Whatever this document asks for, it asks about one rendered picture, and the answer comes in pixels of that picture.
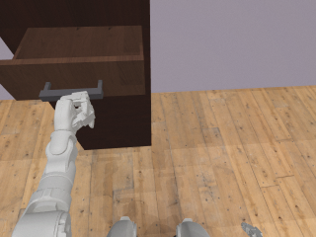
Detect left robot forearm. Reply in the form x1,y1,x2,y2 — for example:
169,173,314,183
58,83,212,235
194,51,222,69
11,129,78,237

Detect drawer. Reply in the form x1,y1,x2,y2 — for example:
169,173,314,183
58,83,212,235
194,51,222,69
0,26,146,101

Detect right robot shin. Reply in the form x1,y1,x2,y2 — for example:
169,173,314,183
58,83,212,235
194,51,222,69
183,218,193,222

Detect robot shin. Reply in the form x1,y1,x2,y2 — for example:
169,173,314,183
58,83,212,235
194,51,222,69
183,218,193,222
120,216,130,220

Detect robot left upper arm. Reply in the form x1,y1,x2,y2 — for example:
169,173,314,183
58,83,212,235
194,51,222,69
14,209,72,237

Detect left robot shin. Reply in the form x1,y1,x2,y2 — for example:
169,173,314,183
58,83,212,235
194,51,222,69
120,216,130,220

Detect handle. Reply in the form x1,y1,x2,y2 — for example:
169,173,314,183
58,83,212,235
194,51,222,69
39,79,104,102

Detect cabinet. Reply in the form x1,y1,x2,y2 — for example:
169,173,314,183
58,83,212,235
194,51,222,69
0,0,152,150

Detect robot right hand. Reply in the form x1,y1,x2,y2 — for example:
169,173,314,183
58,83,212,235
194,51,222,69
241,222,263,237

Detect robot left hand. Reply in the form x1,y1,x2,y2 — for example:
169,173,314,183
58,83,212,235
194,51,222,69
53,91,96,135

